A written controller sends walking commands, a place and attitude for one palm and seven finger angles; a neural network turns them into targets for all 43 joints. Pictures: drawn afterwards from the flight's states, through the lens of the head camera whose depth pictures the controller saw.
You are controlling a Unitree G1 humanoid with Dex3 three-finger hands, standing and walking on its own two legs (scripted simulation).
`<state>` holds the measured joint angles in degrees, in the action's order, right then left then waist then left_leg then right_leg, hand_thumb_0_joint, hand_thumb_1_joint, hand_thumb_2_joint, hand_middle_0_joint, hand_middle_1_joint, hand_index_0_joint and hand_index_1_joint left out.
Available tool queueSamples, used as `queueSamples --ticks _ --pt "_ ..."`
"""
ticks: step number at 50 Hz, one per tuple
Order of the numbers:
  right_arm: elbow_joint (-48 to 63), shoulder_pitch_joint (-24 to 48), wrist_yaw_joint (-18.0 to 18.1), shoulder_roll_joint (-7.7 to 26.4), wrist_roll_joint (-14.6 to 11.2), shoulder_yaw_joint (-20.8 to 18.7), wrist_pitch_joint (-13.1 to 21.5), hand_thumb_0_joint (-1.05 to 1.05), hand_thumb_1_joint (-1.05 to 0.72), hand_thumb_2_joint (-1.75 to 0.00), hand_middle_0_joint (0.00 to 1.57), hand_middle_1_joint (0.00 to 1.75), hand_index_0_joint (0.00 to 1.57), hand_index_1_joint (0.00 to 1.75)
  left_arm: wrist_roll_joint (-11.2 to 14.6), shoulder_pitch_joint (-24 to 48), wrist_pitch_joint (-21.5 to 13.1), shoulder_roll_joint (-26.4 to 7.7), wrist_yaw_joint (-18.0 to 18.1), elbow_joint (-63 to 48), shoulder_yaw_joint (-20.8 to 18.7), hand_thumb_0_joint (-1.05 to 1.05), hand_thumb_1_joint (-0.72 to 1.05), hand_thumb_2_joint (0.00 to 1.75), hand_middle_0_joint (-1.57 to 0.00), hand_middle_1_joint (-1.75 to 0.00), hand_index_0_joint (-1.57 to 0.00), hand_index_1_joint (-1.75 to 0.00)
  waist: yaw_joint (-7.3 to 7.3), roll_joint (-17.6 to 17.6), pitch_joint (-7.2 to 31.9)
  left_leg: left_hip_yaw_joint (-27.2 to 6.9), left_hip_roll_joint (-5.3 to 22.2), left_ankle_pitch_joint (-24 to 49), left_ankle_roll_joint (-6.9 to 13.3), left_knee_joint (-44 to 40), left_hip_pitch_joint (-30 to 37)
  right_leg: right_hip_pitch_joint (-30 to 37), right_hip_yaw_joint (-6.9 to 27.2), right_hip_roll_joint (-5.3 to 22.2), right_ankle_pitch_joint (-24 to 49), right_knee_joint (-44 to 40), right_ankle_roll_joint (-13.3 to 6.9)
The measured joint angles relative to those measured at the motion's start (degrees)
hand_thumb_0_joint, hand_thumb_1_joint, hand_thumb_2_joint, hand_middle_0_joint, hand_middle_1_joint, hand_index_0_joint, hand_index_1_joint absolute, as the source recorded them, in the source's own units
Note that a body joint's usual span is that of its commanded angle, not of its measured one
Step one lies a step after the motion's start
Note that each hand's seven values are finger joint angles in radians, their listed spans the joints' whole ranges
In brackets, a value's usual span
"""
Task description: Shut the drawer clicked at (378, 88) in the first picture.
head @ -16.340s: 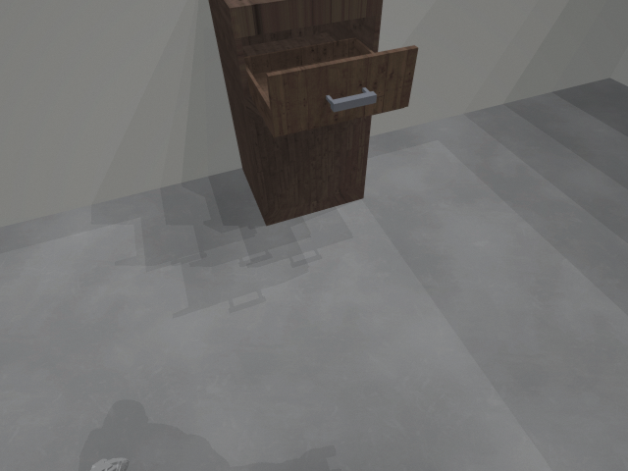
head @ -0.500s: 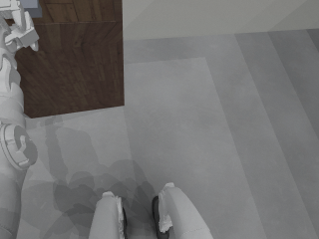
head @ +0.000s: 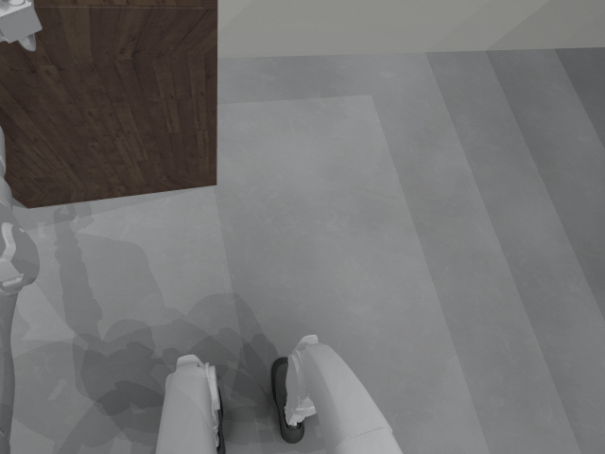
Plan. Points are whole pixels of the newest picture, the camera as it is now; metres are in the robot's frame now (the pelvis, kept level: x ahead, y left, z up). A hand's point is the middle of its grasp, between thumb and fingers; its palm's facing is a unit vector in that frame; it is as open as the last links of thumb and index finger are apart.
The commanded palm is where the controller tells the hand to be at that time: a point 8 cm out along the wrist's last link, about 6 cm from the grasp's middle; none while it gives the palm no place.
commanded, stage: pull the fist back off the drawer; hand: left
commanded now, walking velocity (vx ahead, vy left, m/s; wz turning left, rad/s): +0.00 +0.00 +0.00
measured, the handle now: out of the picture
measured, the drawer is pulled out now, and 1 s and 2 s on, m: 0.00 0.00 0.00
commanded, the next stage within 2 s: draw the hand back to the body in 0.76 s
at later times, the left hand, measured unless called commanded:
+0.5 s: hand (19, 7) +0.60 +0.21 +0.08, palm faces +0.08 -1.00 -0.04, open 3.2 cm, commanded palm +0.60 +0.21 +0.08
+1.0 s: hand (21, 16) +0.58 +0.21 +0.09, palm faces +0.09 -0.99 -0.05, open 3.2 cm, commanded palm +0.52 +0.24 +0.11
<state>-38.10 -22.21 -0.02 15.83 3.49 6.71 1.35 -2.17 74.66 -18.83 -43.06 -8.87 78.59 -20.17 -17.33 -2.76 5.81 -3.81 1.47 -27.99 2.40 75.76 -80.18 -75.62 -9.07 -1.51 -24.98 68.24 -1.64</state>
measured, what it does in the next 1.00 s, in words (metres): stands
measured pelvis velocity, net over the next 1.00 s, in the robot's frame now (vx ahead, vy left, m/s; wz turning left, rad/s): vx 0.05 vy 0.01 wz -0.02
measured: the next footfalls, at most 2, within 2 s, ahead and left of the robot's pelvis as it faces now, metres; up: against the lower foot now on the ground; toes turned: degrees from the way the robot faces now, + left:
none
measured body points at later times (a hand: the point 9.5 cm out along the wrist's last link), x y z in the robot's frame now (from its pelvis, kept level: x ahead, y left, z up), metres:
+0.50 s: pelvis +0.00 +0.00 +0.00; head +0.21 +0.05 +0.39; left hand +0.59 +0.27 +0.08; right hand -0.04 -0.25 -0.09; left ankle +0.05 +0.09 -0.61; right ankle +0.06 -0.11 -0.61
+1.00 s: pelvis +0.05 +0.01 +0.03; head +0.22 +0.03 +0.45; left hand +0.57 +0.26 +0.09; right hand +0.04 -0.25 -0.07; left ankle +0.05 +0.09 -0.61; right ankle +0.06 -0.11 -0.61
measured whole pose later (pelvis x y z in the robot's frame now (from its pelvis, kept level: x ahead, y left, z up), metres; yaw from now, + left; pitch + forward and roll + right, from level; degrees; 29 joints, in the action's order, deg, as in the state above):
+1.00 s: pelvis +0.05 +0.01 +0.03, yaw -1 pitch +29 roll -5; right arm -33.6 -21.7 -2.9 14.7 1.5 2.6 -5.2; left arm 3.2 49.3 -21.0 -30.2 -9.5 55.9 -26.8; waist -11.7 -3.1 6.5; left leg 0.4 2.4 -30.6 2.8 68.2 -66.4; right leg -64.3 -4.5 -2.7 -26.8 62.2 -0.8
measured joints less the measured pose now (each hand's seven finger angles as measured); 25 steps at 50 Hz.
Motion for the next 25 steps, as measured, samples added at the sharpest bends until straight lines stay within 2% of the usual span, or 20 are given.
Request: queueSamples --ticks 11,19,25 --pt "-0.11 -0.88 0.13 0.02 -0.01 0.41 1.52 0.0 -0.9 -0.9 0.2 0.3 0.2 0.3 -0.43 0.82 0.68 -0.89 -0.21 0.58 -0.27 0.1 0.64 0.96 -1.39 -1.6 -1.4 -1.6 -0.3 -0.22 -0.12 0.32 0.12 0.24 0.2 0.22 -0.54 -0.66 0.33 -0.09 0.39 0.21 0.14" --pt "0.78 -1.32 -0.42 -0.2 0.09 0.25 0.74 0.0 -0.9 -0.9 0.2 0.3 0.2 0.3 -1.2 1.02 0.85 -1.11 -1.07 0.14 -1.23 0.06 0.61 0.95 -1.39 -1.6 -1.4 -1.6 -0.03 -0.22 -0.27 0.36 0.18 -0.1 0.33 0.98 -1.14 -1.25 0.37 -0.15 0.12 0.87 0.22" --pt "1.23 -1.37 -1.19 -0.59 0.2 -0.41 -0.33 0.0 -0.9 -0.9 0.2 0.3 0.2 0.3 -0.91 -0.66 1.27 0.41 -1.0 -2.67 -2.05 0.03 0.62 0.93 -1.39 -1.6 -1.4 -1.6 0.7 -0.22 -0.36 0.46 0.13 -0.24 0.34 0.82 -0.89 -1.03 0.51 -0.12 -0.01 0.74 0.29"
